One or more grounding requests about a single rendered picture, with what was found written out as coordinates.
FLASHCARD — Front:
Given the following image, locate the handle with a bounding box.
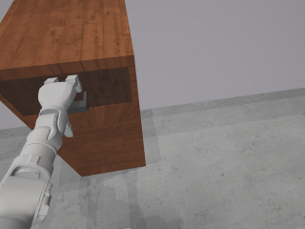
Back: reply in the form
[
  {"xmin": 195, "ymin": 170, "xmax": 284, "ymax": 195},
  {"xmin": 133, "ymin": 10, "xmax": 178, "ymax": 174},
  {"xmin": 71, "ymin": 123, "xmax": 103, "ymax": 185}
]
[{"xmin": 67, "ymin": 91, "xmax": 90, "ymax": 115}]

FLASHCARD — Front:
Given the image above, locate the drawer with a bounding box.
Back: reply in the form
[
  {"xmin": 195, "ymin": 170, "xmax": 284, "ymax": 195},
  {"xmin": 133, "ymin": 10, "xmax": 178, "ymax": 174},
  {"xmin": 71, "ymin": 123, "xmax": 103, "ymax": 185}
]
[{"xmin": 0, "ymin": 66, "xmax": 132, "ymax": 116}]

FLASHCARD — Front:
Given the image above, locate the robot left forearm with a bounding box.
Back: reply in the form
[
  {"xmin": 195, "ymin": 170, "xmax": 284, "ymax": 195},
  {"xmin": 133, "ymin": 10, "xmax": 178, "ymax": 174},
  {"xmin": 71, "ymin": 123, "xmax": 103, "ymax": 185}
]
[{"xmin": 0, "ymin": 105, "xmax": 68, "ymax": 192}]

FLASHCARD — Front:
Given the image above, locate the robot left hand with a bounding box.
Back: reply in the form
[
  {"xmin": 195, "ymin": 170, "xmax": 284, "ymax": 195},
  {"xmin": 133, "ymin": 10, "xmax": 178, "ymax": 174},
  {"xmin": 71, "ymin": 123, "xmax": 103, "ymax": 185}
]
[{"xmin": 38, "ymin": 74, "xmax": 82, "ymax": 137}]

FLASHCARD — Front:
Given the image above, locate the cabinet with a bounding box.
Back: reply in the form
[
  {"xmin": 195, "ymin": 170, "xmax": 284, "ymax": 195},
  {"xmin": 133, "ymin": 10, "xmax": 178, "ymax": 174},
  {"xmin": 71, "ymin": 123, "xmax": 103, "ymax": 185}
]
[{"xmin": 0, "ymin": 0, "xmax": 146, "ymax": 177}]

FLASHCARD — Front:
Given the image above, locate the left robot upper arm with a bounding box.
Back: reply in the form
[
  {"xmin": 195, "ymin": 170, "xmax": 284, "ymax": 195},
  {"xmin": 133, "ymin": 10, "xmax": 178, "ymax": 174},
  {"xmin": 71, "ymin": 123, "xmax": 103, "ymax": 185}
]
[{"xmin": 0, "ymin": 176, "xmax": 52, "ymax": 229}]

